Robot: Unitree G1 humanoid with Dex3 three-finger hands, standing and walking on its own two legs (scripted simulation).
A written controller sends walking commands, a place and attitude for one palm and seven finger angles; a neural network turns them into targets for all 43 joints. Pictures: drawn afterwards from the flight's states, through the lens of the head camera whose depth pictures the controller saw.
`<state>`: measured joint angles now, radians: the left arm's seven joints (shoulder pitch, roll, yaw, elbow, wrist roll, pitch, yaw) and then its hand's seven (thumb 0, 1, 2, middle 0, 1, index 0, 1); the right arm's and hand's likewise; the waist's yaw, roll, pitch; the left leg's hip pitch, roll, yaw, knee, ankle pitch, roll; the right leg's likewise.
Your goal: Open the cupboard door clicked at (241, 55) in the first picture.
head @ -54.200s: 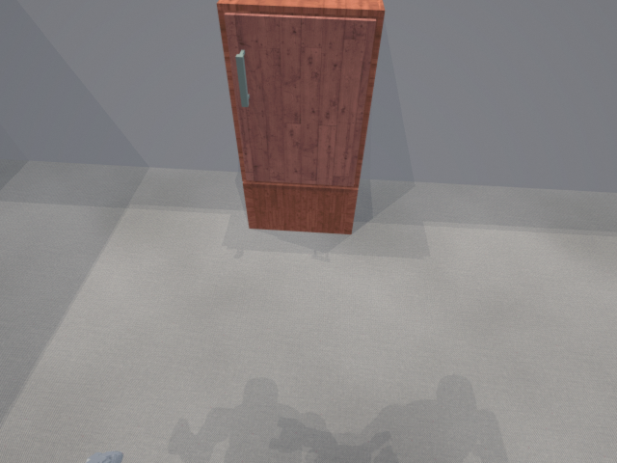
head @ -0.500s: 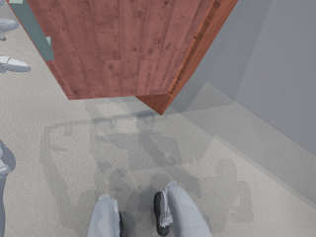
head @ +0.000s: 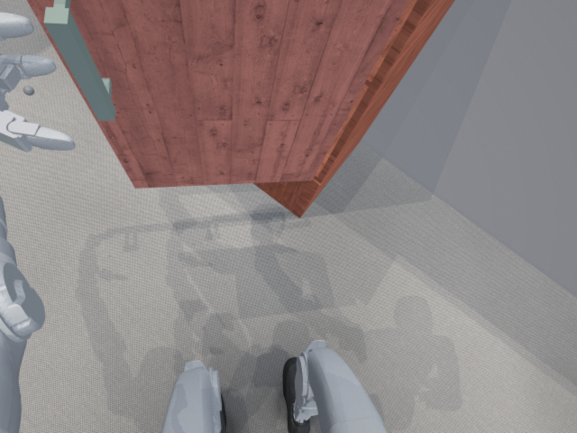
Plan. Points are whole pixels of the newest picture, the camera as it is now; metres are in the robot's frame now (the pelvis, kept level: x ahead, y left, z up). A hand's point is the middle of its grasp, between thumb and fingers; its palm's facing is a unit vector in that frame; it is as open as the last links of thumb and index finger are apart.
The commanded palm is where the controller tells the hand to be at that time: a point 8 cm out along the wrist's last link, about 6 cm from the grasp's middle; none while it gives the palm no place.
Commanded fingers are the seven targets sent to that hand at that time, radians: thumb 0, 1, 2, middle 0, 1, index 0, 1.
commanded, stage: move the hooked fingers beside the handle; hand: left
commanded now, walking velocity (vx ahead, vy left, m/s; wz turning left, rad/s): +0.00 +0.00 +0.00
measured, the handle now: (87, 60) +0.57 +0.20 +0.06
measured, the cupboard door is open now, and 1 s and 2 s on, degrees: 44 44 44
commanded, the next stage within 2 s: slide the fingers in behind the handle in 0.24 s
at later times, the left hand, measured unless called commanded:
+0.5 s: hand (35, 95) +0.51 +0.25 +0.06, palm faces +0.01 -1.00 -0.01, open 14.0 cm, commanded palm +0.49 +0.28 +0.05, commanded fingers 0.00 -0.50 0.30 -0.30 -1.20 -0.30 -1.20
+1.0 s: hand (70, 97) +0.51 +0.22 +0.06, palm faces +0.02 -1.00 +0.00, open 14.0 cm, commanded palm +0.49 +0.25 +0.05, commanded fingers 0.00 -0.50 0.30 -0.30 -1.20 -0.30 -1.20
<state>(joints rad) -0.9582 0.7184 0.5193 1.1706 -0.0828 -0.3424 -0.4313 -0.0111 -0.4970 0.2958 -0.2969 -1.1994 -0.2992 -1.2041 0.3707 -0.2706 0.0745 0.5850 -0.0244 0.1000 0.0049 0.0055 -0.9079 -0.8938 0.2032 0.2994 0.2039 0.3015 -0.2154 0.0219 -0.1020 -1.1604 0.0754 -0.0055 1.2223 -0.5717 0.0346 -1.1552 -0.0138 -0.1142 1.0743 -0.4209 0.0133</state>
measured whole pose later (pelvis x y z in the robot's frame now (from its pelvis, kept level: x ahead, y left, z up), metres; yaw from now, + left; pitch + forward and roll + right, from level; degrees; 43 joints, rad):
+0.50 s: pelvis +0.00 +0.00 +0.00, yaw +0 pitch +28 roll -5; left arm -0.92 0.67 0.51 1.14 -0.10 -0.38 -0.42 -0.01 -0.50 0.30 -0.30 -1.20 -0.30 -1.20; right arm 0.37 -0.27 0.07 0.59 -0.02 0.10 0.01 0.01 -0.91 -0.89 0.20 0.30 0.20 0.30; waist -0.20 0.03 -0.10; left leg -1.14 0.08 0.00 1.22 -0.57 0.03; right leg -1.14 -0.01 -0.11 1.08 -0.42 0.01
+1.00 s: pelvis -0.01 -0.01 +0.00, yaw +0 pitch +27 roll -5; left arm -0.94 0.61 0.46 1.17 -0.08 -0.40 -0.33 -0.01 -0.50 0.30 -0.30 -1.20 -0.30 -1.20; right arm 0.37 -0.27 0.06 0.60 -0.03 0.08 0.01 0.01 -0.91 -0.89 0.20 0.30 0.20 0.30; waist -0.21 0.03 -0.11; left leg -1.14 0.07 0.01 1.22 -0.56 0.03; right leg -1.15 -0.02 -0.10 1.10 -0.42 0.00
